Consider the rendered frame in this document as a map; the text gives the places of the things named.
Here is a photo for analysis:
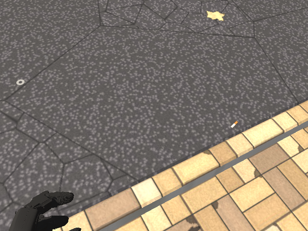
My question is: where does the robot left hand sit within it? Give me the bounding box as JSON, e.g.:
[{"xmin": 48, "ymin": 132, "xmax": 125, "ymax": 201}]
[{"xmin": 9, "ymin": 191, "xmax": 81, "ymax": 231}]

